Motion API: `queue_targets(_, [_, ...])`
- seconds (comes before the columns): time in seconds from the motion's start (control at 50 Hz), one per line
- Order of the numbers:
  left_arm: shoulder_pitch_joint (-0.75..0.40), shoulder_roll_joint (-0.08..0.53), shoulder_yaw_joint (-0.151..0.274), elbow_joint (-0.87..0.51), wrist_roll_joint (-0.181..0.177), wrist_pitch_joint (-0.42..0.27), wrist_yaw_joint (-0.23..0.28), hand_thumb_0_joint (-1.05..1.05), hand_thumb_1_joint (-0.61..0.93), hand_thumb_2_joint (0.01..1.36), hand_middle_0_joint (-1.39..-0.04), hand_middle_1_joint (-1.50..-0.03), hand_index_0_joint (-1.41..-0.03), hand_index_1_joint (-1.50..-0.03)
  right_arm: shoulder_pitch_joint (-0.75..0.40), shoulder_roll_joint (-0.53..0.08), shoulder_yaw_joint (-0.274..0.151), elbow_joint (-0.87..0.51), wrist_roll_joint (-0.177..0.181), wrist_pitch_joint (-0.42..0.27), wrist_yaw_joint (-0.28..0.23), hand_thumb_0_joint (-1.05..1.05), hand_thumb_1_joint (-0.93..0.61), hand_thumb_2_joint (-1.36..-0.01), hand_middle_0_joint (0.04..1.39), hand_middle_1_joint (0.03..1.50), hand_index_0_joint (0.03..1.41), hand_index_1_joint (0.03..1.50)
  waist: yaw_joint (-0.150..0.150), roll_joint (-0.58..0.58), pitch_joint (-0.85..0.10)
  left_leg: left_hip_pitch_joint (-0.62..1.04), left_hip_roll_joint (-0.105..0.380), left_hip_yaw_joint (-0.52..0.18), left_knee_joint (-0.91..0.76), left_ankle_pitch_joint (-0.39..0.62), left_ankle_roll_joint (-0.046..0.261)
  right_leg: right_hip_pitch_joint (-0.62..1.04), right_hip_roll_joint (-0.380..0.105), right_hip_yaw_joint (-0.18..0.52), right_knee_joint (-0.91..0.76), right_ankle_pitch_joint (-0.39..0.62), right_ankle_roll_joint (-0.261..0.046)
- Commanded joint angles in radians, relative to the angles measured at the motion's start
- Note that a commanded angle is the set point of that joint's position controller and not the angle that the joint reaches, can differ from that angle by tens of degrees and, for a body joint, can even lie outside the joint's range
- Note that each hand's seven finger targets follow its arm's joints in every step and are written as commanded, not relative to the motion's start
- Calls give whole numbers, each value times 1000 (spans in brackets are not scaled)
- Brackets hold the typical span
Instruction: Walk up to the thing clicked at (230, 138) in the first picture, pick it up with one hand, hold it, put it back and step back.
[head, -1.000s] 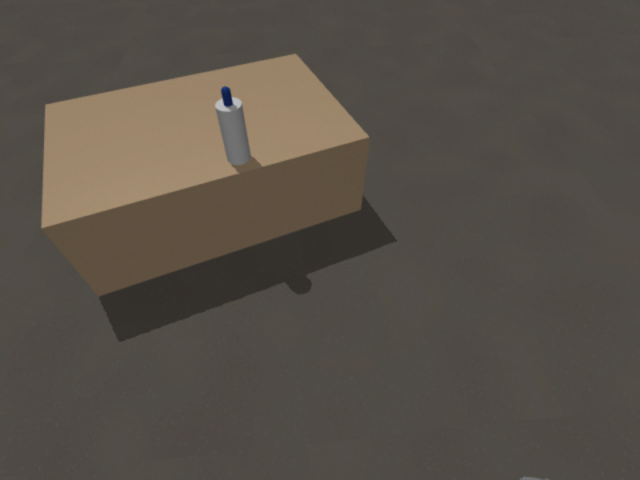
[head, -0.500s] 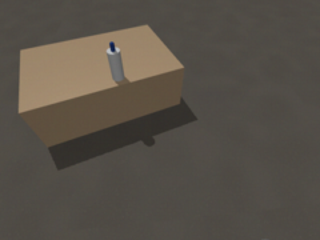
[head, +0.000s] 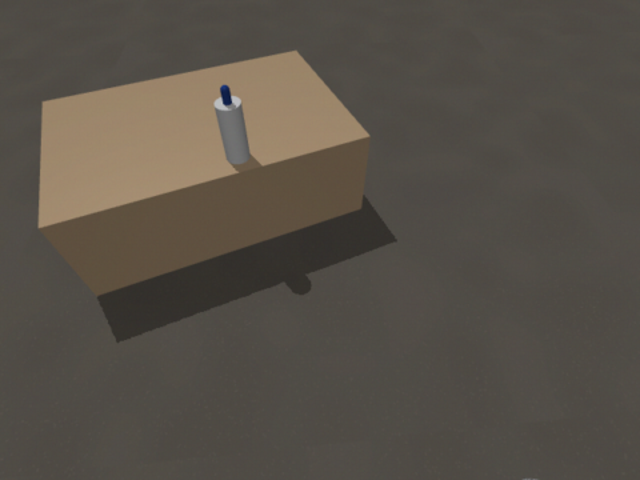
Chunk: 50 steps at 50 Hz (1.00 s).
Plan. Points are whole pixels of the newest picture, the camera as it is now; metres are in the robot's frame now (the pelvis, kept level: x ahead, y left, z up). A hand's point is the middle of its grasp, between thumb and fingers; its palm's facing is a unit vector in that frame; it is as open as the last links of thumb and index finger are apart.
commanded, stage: stand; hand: right
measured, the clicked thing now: (231, 124) +1.14 +0.28 -0.26
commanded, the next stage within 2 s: walk up in 0.12 s
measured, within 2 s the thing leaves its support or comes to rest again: neither
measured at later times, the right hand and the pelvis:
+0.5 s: hand (454, 429) +0.20 -0.19 -0.15, palm faces -0.18 +0.89 -0.41, open 7.4 cm; pelvis +0.08 +0.10 -0.03, yaw +11 degrees
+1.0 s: hand (373, 316) +0.40 -0.09 -0.18, palm faces -0.30 +0.89 -0.33, open 7.4 cm; pelvis +0.29 +0.15 -0.03, yaw +18 degrees
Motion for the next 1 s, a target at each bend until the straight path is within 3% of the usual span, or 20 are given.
queue_targets(0.0, [-38, 215, 40, -56, -1, -19, 13, 0, 900, 900, -200, -300, -200, -300, -38, -208, -35, -54, 1, -19, -16, 0, -900, -900, 200, 300, 200, 300, 3, -2, -72, 15, 111, -79, -41, 167, 35, 5, -129, 96, -41, 176, -25])
queue_targets(0.08, [-33, 213, 40, -54, 3, -18, 14, 0, 900, 900, -200, -300, -200, -300, -39, -212, -37, -53, 2, -19, -16, 0, -900, -900, 200, 300, 200, 300, 3, 13, -78, 10, 110, -79, -42, 160, 37, 19, -130, 94, -39, 175, -24])
queue_targets(0.1, [67, 355, 124, -99, 8, -44, 3, 0, 900, 900, -200, -300, -200, -300, 5, -304, -108, -134, -21, -12, 18, 0, -900, -900, 200, 300, 200, 300, 43, 32, -144, -163, 51, -124, 98, -228, 103, 185, -98, 72, 55, -263, -60])
queue_targets(0.12, [154, 367, 138, -75, 19, -49, 3, 0, 900, 900, -200, -300, -200, -300, -47, -277, -102, -164, -31, -2, 36, 0, -900, -900, 200, 300, 200, 300, 88, -7, -73, -412, 20, -89, 181, -399, 96, 270, -180, 182, 0, -458, -108])
queue_targets(0.16, [143, 404, 167, -120, 35, -62, 12, 0, 900, 900, -200, -300, -200, -300, -114, -251, -100, -226, -53, 14, 56, 0, -900, -900, 200, 300, 200, 300, 106, -111, 0, -595, 47, -54, 563, -276, 52, 185, -462, 437, -200, -553, -235])
queue_targets(0.18, [93, 386, 164, -157, 32, -67, 13, 0, 900, 900, -200, -300, -200, -300, -97, -258, -113, -239, -53, 15, 65, 0, -900, -900, 200, 300, 200, 300, 85, -87, 40, -599, 82, -81, 607, -256, 43, 114, -475, 420, -207, -541, -252])
queue_targets(0.24, [20, 340, 154, -202, 37, -82, 8, 0, 900, 900, -200, -300, -200, -300, 16, -267, -139, -234, -42, 12, 94, 0, -900, -900, 200, 300, 200, 300, 15, -75, 60, -549, 126, -99, 601, -195, 17, 78, -378, 235, -194, -396, -215])
queue_targets(0.4, [49, 368, 154, -248, 32, -85, -21, 0, 900, 900, -200, -300, -200, -300, 67, -230, -146, -259, -23, -3, 115, 0, -900, -900, 200, 300, 200, 300, 8, -168, 41, -204, 79, 101, 337, 15, 7, -115, -245, -96, -24, -165, -139])
queue_targets(0.46, [84, 316, 130, -264, 38, -69, -20, 0, 900, 900, -200, -300, -200, -300, 288, -308, -184, -186, -20, -13, 91, 0, -900, -900, 200, 300, 200, 300, -107, 73, -88, 123, -11, 128, 296, -107, 52, -248, -190, -166, 427, -13, -106])
queue_targets(0.48, [140, 248, 108, -273, 28, -64, -24, 0, 900, 900, -200, -300, -200, -300, 420, -382, -206, -168, -26, -20, 70, 0, -900, -900, 200, 300, 200, 300, -172, 279, -108, 224, 76, -82, 137, -341, 120, -383, -121, -180, 786, -93, -67])
queue_targets(0.5, [131, 199, 91, -312, 2, -66, -25, 0, 900, 900, -200, -300, -200, -300, 395, -473, -207, -204, -20, -33, 61, 0, -900, -900, 200, 300, 200, 300, -139, 483, -76, 211, 307, -647, -101, -423, 214, -617, 27, -124, 929, -435, -30])
queue_targets(0.52, [76, 303, 109, -313, 12, -62, -16, 0, 900, 900, -200, -300, -200, -300, 335, -493, -211, -230, 8, -33, 64, 0, -900, -900, 200, 300, 200, 300, -129, 305, -72, 146, 390, -801, -163, -465, 299, -576, -44, 8, 955, -422, -48])
queue_targets(0.54, [47, 336, 106, -307, 9, -65, -14, 0, 900, 900, -200, -300, -200, -300, 281, -473, -204, -249, 11, -28, 56, 0, -900, -900, 200, 300, 200, 300, -98, 195, -24, 39, 384, -735, -162, -485, 305, -572, -92, 48, 959, -351, -55])
queue_targets(0.6, [178, 314, 105, -242, -19, -55, -32, 0, 900, 900, -200, -300, -200, -300, 185, -330, -151, -282, 12, -52, 38, 0, -900, -900, 200, 300, 200, 300, -2, 142, -16, -33, 183, -263, -44, -125, 170, -454, -157, 46, 789, -132, -47])
queue_targets(0.74, [104, 280, 119, -290, 13, -43, -59, 0, 900, 900, -200, -300, -200, -300, 228, -327, -145, -327, 4, -79, 36, 0, -900, -900, 200, 300, 200, 300, -16, 130, 97, -141, 213, -218, -116, -158, 258, -422, -150, -3, 497, -43, 7])
queue_targets(0.84, [44, 252, 123, -321, 11, -67, -64, 0, 900, 900, -200, -300, -200, -300, 246, -309, -137, -354, 5, -81, 35, 0, -900, -900, 200, 300, 200, 300, -27, 102, 70, -121, 193, -173, -27, 37, 231, -322, -100, -26, 316, 36, -18])
queue_targets(0.92, [246, 265, 145, -266, 11, -87, -45, 0, 900, 900, -200, -300, -200, -300, 238, -266, -121, -384, 7, -70, 24, 0, -900, -900, 200, 300, 200, 300, 73, -7, -82, -151, 118, -88, 342, 313, 158, 42, -24, -66, 186, 35, -54])
queue_targets(0.94, [347, 315, 162, -256, 21, -99, -33, 0, 900, 900, -200, -300, -200, -300, 274, -218, -104, -392, 13, -71, 25, 0, -900, -900, 200, 300, 200, 300, 113, -140, -157, -243, 40, -27, 603, 215, 125, 188, -120, 50, 115, -29, -88])
queue_targets(0.96, [386, 388, 179, -265, 21, -108, -25, 0, 900, 900, -200, -300, -200, -300, 320, -166, -85, -406, 15, -70, 28, 0, -900, -900, 200, 300, 200, 300, 99, -290, -176, -461, -87, -21, 791, -261, 82, 306, -378, 456, 37, -121, -145])
queue_targets(0.98, [353, 411, 174, -272, 4, -103, -24, 0, 900, 900, -200, -300, -200, -300, 309, -260, -107, -384, 10, -59, 14, 0, -900, -900, 200, 300, 200, 300, 90, -201, -135, -542, -75, -69, 883, -343, 77, 267, -478, 653, -46, -211, -224])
